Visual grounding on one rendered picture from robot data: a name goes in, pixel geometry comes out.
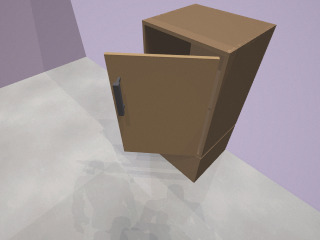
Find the cupboard door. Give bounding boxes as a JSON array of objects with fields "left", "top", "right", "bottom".
[{"left": 104, "top": 52, "right": 220, "bottom": 156}]

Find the handle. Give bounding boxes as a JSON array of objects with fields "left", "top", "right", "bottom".
[{"left": 112, "top": 77, "right": 125, "bottom": 116}]

